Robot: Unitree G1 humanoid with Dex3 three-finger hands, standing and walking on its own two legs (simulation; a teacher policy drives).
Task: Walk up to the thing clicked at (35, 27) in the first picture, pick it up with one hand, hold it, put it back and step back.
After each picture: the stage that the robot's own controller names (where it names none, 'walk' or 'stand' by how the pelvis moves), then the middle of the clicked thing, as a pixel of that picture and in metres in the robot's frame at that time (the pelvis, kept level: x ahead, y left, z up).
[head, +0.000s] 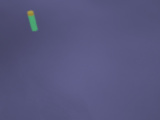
stand; (32, 21) +1.67 +0.58 -0.65
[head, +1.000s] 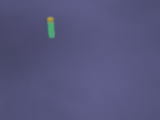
walk; (51, 27) +1.58 +0.28 -0.63
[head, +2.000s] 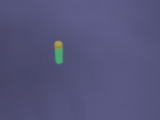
walk; (58, 52) +1.06 +0.17 -0.64
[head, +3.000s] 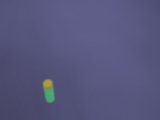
walk; (49, 91) +0.65 +0.20 -0.64
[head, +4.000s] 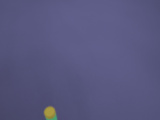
stand; (51, 118) +0.43 +0.19 -0.63
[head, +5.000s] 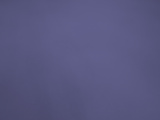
stand; out of the picture +0.38 +0.21 -0.66
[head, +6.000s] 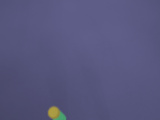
walk; (57, 116) +0.36 +0.24 -0.64
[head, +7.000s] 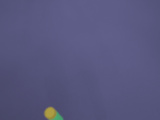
walk; (54, 117) +0.39 +0.26 -0.63
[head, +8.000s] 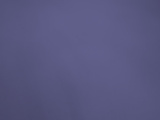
stand; out of the picture +0.32 +0.20 -0.64
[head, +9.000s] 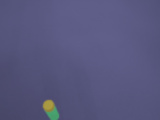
stand; (51, 111) +0.43 +0.24 -0.61
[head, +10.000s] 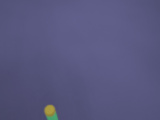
stand; (51, 116) +0.47 +0.22 -0.65
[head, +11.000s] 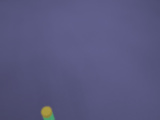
stand; (49, 118) +0.48 +0.23 -0.66
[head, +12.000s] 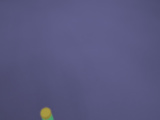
stand; (48, 119) +0.47 +0.24 -0.66
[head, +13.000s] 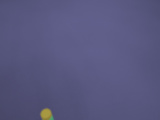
go down; out of the picture +0.47 +0.24 -0.66
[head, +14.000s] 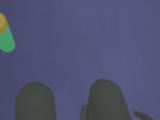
go down; (2, 35) +0.53 +0.28 -0.28
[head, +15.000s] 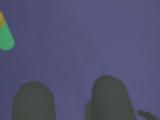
approach; (0, 32) +0.53 +0.28 -0.26
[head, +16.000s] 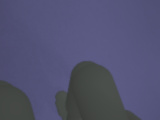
close in; out of the picture +0.51 +0.33 -0.17
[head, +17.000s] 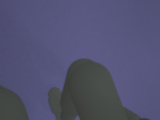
close; out of the picture +0.50 +0.34 -0.17
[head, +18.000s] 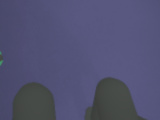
lift; out of the picture +0.40 +0.29 -0.05
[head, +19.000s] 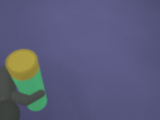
hold; (31, 85) +0.31 +0.16 +0.07
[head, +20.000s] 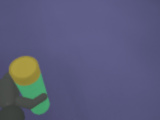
hold; (33, 90) +0.31 +0.16 +0.02
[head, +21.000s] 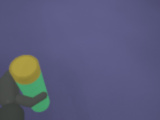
hold; (33, 88) +0.32 +0.16 +0.04
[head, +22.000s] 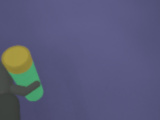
crouch; (27, 78) +0.36 +0.18 -0.01
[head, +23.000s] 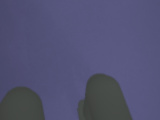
lower; out of the picture +0.51 +0.27 -0.05
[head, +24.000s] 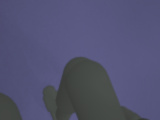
lower; out of the picture +0.47 +0.33 -0.17
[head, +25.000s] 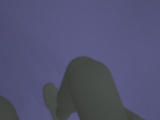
lower; out of the picture +0.49 +0.34 -0.17
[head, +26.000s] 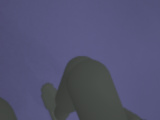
lower; out of the picture +0.49 +0.34 -0.18
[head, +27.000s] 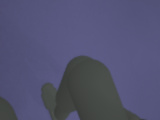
lower; out of the picture +0.48 +0.34 -0.18
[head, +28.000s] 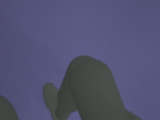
open; out of the picture +0.49 +0.34 -0.18
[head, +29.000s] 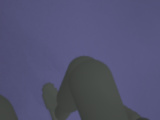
rise; out of the picture +0.48 +0.33 -0.18
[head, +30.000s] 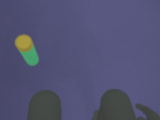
walk; (28, 52) +0.52 +0.25 -0.35
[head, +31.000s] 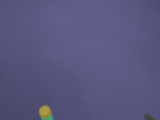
stand; (47, 118) +0.46 +0.22 -0.59
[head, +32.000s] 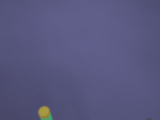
stand; (46, 118) +0.47 +0.23 -0.60
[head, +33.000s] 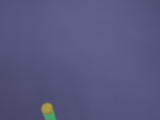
stand; (49, 115) +0.46 +0.22 -0.61
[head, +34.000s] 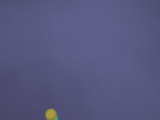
stand; out of the picture +0.47 +0.23 -0.66
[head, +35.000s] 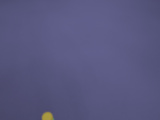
stand; out of the picture +0.45 +0.24 -0.66
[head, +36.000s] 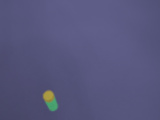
walk; (51, 101) +0.47 +0.21 -0.65
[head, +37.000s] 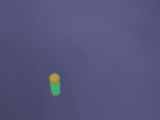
walk; (55, 85) +0.61 +0.14 -0.64
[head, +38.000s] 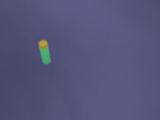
walk; (44, 52) +0.88 +0.29 -0.63
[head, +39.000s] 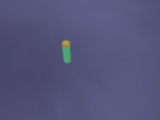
walk; (66, 52) +1.10 +0.17 -0.64
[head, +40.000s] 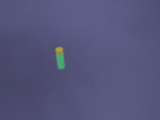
stand; (60, 58) +1.09 +0.20 -0.66
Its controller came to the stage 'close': yes
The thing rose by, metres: 0.68
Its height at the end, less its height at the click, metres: +0.00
